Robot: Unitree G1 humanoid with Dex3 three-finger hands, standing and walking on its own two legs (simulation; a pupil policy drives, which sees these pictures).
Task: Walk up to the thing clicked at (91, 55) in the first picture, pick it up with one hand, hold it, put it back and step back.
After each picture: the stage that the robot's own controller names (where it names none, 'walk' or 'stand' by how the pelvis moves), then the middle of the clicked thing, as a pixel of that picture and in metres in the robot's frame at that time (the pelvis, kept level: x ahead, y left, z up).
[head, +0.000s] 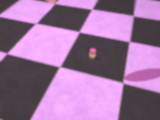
stand; (92, 54) +1.31 -0.09 -0.72
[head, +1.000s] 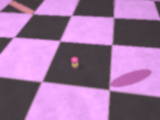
walk; (74, 63) +1.18 +0.19 -0.71
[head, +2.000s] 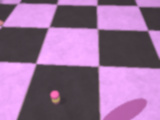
walk; (55, 97) +0.72 +0.29 -0.71
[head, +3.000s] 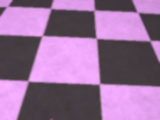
walk; out of the picture +0.46 +0.21 -0.70
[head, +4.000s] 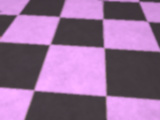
stand; out of the picture +0.41 +0.21 -0.72
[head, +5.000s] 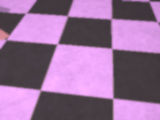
stand; out of the picture +0.38 +0.19 -0.72
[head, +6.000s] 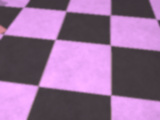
stand; out of the picture +0.39 +0.18 -0.72
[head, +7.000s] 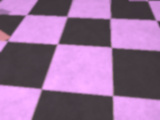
stand; out of the picture +0.42 +0.19 -0.72
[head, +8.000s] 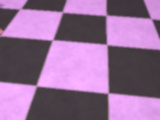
stand; out of the picture +0.41 +0.19 -0.72
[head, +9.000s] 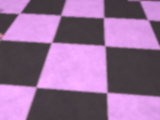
stand; out of the picture +0.44 +0.20 -0.72
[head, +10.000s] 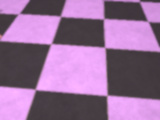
stand; out of the picture +0.41 +0.19 -0.73
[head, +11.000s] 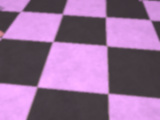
stand; out of the picture +0.43 +0.19 -0.73
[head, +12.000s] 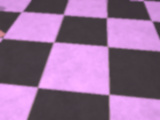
stand; out of the picture +0.42 +0.18 -0.73
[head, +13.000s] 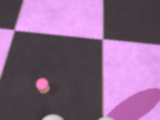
go down; (43, 86) +0.47 +0.21 -0.51
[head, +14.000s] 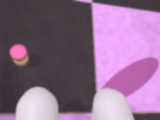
go down; (20, 56) +0.50 +0.26 -0.31
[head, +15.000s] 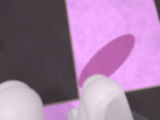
close in; out of the picture +0.48 +0.30 -0.24
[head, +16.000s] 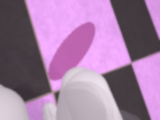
close; out of the picture +0.47 +0.33 -0.22
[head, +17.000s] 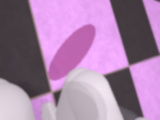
lift; out of the picture +0.44 +0.29 -0.24
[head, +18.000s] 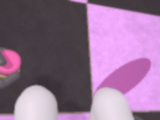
lift; (8, 67) +0.37 +0.26 -0.10
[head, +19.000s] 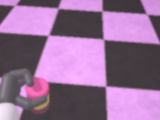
hold; (38, 96) +0.32 +0.16 +0.03
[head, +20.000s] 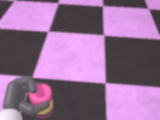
hold; (42, 101) +0.32 +0.15 -0.01
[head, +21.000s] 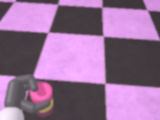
hold; (42, 100) +0.32 +0.15 -0.01
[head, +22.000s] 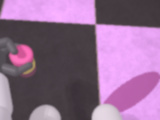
crouch; (24, 62) +0.44 +0.19 -0.08
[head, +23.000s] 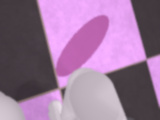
lower; out of the picture +0.44 +0.30 -0.23
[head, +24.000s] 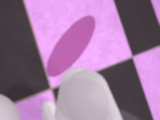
lower; out of the picture +0.44 +0.31 -0.23
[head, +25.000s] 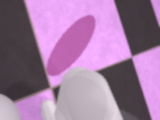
lower; out of the picture +0.44 +0.31 -0.23
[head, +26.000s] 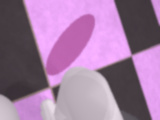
lower; out of the picture +0.45 +0.31 -0.23
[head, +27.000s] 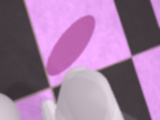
loosen; out of the picture +0.45 +0.31 -0.23
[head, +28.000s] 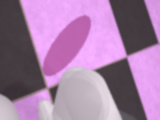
withdraw; out of the picture +0.44 +0.30 -0.24
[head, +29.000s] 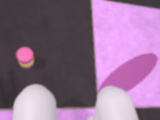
walk; (25, 58) +0.48 +0.24 -0.31
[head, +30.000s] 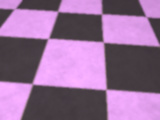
stand; out of the picture +0.41 +0.16 -0.66
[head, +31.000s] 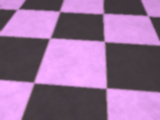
stand; out of the picture +0.42 +0.18 -0.67
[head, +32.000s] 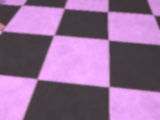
stand; out of the picture +0.42 +0.17 -0.68
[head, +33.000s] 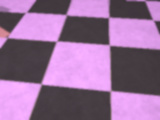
stand; out of the picture +0.44 +0.16 -0.72
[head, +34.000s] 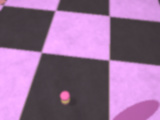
walk; (65, 98) +0.57 +0.13 -0.70
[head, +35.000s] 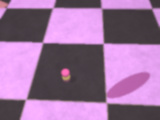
walk; (66, 75) +0.83 +0.21 -0.70
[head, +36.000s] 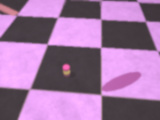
stand; (66, 70) +1.06 +0.21 -0.71
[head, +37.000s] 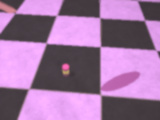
stand; (65, 70) +1.05 +0.19 -0.73
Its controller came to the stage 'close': yes
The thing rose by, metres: 0.70
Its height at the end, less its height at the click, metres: +0.00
